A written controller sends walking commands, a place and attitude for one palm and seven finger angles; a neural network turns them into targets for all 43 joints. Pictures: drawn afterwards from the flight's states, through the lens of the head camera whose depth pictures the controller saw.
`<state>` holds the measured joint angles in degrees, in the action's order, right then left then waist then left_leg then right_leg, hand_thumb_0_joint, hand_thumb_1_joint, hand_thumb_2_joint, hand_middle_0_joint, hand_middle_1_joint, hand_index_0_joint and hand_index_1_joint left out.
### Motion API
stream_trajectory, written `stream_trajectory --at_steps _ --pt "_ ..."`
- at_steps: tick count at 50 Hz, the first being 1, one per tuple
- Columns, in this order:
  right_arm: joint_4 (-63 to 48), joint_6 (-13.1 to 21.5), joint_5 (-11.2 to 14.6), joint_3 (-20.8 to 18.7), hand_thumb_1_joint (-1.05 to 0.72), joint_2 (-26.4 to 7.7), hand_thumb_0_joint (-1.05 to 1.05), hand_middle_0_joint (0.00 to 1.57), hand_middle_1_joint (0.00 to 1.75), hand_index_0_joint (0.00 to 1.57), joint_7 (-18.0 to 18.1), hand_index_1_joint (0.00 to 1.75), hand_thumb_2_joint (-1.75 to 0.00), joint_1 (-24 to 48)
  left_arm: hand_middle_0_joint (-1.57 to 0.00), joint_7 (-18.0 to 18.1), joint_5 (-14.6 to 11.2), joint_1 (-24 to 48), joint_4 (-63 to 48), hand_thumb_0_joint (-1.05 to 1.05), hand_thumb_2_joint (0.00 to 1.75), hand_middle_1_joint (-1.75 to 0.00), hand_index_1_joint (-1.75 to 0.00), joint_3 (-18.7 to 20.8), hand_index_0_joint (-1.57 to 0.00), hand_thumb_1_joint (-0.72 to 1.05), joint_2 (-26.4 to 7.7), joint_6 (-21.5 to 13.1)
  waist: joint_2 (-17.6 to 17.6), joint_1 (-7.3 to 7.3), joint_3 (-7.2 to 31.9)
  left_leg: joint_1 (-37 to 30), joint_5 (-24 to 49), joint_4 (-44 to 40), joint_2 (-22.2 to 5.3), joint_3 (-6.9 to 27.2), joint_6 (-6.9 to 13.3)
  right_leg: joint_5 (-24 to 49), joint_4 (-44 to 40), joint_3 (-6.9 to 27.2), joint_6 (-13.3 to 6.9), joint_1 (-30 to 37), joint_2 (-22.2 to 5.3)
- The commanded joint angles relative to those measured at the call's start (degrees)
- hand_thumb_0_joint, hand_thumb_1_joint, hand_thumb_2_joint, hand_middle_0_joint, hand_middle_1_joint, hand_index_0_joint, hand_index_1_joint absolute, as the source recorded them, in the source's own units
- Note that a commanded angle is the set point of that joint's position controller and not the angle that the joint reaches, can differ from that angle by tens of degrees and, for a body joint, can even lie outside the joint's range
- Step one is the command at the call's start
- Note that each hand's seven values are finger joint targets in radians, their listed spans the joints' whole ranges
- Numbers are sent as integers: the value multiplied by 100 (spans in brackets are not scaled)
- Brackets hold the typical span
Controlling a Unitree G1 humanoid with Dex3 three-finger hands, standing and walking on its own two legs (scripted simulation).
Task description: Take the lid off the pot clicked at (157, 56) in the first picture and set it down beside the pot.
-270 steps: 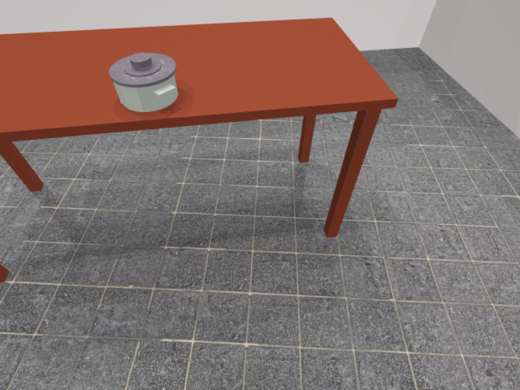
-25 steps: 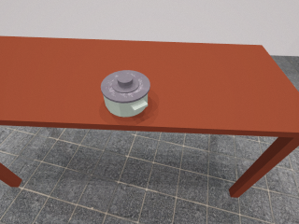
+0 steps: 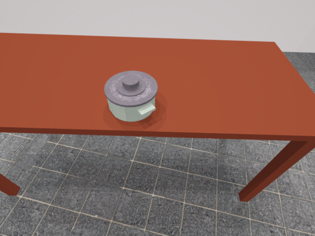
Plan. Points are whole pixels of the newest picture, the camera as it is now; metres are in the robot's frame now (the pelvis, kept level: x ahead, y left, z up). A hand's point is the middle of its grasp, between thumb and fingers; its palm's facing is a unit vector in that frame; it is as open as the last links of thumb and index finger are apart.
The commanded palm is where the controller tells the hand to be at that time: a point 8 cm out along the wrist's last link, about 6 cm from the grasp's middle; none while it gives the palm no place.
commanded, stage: shuffle to correct the standing spot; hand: left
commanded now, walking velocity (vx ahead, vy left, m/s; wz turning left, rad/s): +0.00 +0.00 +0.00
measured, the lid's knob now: (130, 81) +0.54 +0.12 +0.09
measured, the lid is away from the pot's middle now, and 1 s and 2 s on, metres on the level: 0.00 0.00 0.00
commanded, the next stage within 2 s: come to a stop and stand still in 0.38 s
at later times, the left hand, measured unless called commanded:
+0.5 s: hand out of the picture +0.01 +0.14 -0.19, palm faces +0.09 -0.98 -0.16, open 7.4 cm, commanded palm none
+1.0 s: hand (107, 219) +0.20 +0.17 -0.17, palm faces +0.04 -0.96 -0.27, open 7.4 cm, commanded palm none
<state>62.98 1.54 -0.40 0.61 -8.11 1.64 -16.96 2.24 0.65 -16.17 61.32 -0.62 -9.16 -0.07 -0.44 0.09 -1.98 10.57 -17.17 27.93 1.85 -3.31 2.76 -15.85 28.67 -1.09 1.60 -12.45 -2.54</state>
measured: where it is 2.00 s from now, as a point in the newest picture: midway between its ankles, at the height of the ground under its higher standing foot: outside the picture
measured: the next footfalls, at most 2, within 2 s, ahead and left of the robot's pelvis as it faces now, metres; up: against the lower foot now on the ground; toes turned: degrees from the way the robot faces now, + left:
left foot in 0.56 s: +0.12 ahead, +0.08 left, +0.00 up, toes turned +4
right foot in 1.00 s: +0.15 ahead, -0.17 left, +0.00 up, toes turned +0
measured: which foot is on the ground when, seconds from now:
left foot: down 0.00-0.38, up 0.40-0.54, down 0.56-1.00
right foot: down 0.00-0.58, up 0.60-0.98, down 1.00-1.00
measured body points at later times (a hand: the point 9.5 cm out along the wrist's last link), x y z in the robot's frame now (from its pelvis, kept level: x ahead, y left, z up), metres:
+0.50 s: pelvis +0.06 -0.02 -0.01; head +0.09 +0.00 +0.44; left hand +0.01 +0.20 -0.17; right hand +0.08 -0.25 -0.16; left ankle +0.02 +0.07 -0.72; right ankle -0.01 -0.14 -0.74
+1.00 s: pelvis +0.10 -0.04 +0.00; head +0.15 -0.04 +0.44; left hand +0.19 +0.22 -0.15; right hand +0.14 -0.27 -0.16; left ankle +0.08 +0.07 -0.74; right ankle +0.11 -0.17 -0.74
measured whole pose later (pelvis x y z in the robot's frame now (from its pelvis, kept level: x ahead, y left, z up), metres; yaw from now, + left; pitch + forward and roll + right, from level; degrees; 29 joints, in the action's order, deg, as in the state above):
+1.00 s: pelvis +0.10 -0.04 +0.00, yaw +1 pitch +1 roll +1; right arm 57.9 -0.6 -1.1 -2.2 -8.9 1.8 -12.0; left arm 2.6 1.2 -7.5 53.1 2.6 -12.4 0.2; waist -1.3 -0.1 -6.0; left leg 13.0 -17.8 30.5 0.3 -3.5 0.6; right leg -11.9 31.2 -0.2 0.6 -16.3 -2.7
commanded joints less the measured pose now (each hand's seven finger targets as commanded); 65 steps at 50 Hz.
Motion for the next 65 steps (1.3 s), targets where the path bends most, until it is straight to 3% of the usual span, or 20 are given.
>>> stream_trajectory --at_steps 1,13,18,20,22,26,27,28,29,31,33,35,43,47,48,50,51,53,58,65 --pt "-196 89 1 -141 -90 -594 0 20 30 20 54 30 -90 -223 -20 24 -12 -344 -154 0 90 -30 -30 134 -20 90 -577 -66 106 34 -71 119 1400 -590 -730 732 -4 948 -307 317 -320 34 -298" --pt "-172 27 -57 -264 -90 -683 0 20 30 20 5 30 -90 -277 -20 -109 82 -474 -126 0 90 -30 -30 190 -20 90 -459 -83 286 34 -619 565 -741 -840 -918 1087 255 -437 42 82 -451 -305 -11" --pt "-361 110 -57 -242 -90 -341 0 20 30 20 -3 30 -90 -10 -20 -63 30 -1230 114 0 90 -30 -30 357 -20 90 -853 -214 -1198 246 -300 1555 -480 1248 -134 -147 -87 1013 -737 1625 -1084 904 -1102" --pt "-557 109 -44 -282 -90 -342 0 20 30 20 -10 30 -90 385 -20 -26 67 -1599 149 0 90 -30 -30 413 -20 90 -902 -264 -1198 448 -338 2391 -1465 2049 -200 -77 -116 2088 -859 2163 -1626 1480 -1561" --pt "-665 147 -24 -291 -90 -306 0 20 30 20 -47 30 -90 670 -20 14 127 -1554 125 0 90 -30 -30 419 -20 90 -830 -285 -722 423 -362 2578 -1642 2178 -325 86 -87 2664 -686 2046 -1747 1491 -1615" --pt "-311 168 4 -237 -90 -111 0 20 30 20 -62 30 -90 -321 -20 -17 34 -566 -128 0 90 -30 -30 380 -20 90 -737 -251 -497 -281 25 -181 435 -36 -50 -197 -121 2226 18 561 -892 -123 -673" --pt "-117 224 -19 -270 -90 -416 0 20 30 20 -8 30 -90 -786 -20 -28 9 -507 -177 0 90 -30 -30 331 -20 90 -560 -237 102 -430 250 -1057 1726 -287 -602 561 78 1965 1015 216 -564 -660 -250" --pt "-62 242 -68 -335 -90 -863 0 20 30 20 43 30 -90 -1113 -20 -17 -41 -615 -204 0 90 -30 -30 266 -20 90 -331 -230 1271 -436 586 -1427 4001 -492 -1902 1967 677 -472 2133 -288 -262 -1122 250" --pt "-91 153 -55 -308 -90 -905 0 20 30 20 84 30 -90 -1098 -20 51 -64 -717 -195 0 90 -30 -30 248 -20 90 -306 -194 1191 -341 746 -1376 5668 -563 -2326 2168 1094 -2002 2735 68 -283 -1131 237" --pt "-223 133 -44 -192 -90 -680 0 20 30 20 139 30 -90 -488 -20 110 -46 -395 -157 0 90 -30 -30 233 -20 90 -305 -73 997 -159 157 -521 6131 -556 -2183 1687 1092 -2014 2708 349 -237 -953 -25" --pt "-297 85 -39 -166 -90 -607 0 20 30 20 157 30 -90 -113 -20 76 -11 -366 -156 0 90 -30 -30 225 -20 90 -280 3 882 -31 -341 -93 5747 -684 -1860 1242 873 -1717 2348 217 -169 -855 -130" --pt "-339 40 -51 -219 -90 -652 0 20 30 20 178 30 -90 -9 -20 46 -10 -333 -172 0 90 -30 -30 234 -20 90 -270 72 469 1 -263 -263 5563 -722 -1741 1143 771 -1467 1990 81 -126 -817 -82" --pt "-690 -128 -121 -470 -90 -981 0 20 30 20 146 30 -90 209 -20 32 16 233 -794 0 90 -30 -30 397 -20 90 -463 187 963 -42 328 -658 5204 -505 -1716 1007 672 -850 1709 101 -159 -934 87" --pt "-777 -150 -98 -505 -90 -972 0 20 30 20 72 30 -90 300 -20 19 34 36 -847 0 90 -30 -30 405 -20 90 -529 50 648 156 561 -473 3762 -19 -1361 801 250 470 -34 23 -122 -43 37" --pt "-770 -147 -59 -500 -90 -837 0 20 30 20 34 30 -90 181 -20 27 64 -7 -832 0 90 -30 -30 413 -20 90 -694 -22 207 149 671 -203 2767 303 -1011 571 2 1576 -469 232 -103 393 -175" --pt "-856 -188 11 -458 -90 -503 0 20 30 20 16 30 -90 -27 -20 51 85 -60 -836 0 90 -30 -30 462 -20 90 -1286 -124 -1276 81 761 1044 -1003 953 -146 57 -411 4867 -333 1717 -894 1163 -1758" --pt "-867 -219 16 -479 -90 -532 0 20 30 20 34 30 -90 24 -20 37 88 -204 -825 0 90 -30 -30 422 -20 90 -1325 -128 -1040 155 653 1121 -1694 1449 -98 224 -415 5151 -368 1614 -1230 1034 -1969" --pt "-862 -331 -6 -474 -90 -538 0 20 30 20 27 30 -90 206 -20 70 95 -20 -880 0 90 -30 -30 469 -20 90 -1285 -89 -1605 193 467 1463 -1769 2257 -169 374 -448 4378 -481 1803 -1404 818 -1754" --pt "-945 -372 13 -475 -90 -570 0 20 30 20 -83 30 -90 358 -20 98 112 26 -1056 0 90 -30 -30 500 -20 90 -1318 -47 -967 207 423 1584 -1110 2756 -97 345 -529 3500 -526 1483 -1370 552 -1472" --pt "-812 -235 18 -367 -90 -318 0 20 30 20 -140 30 -90 -182 -20 50 120 252 -1100 0 90 -30 -30 513 -20 90 -1312 43 -941 -82 386 -285 154 256 22 -81 -454 554 -670 1124 -866 -679 -1028"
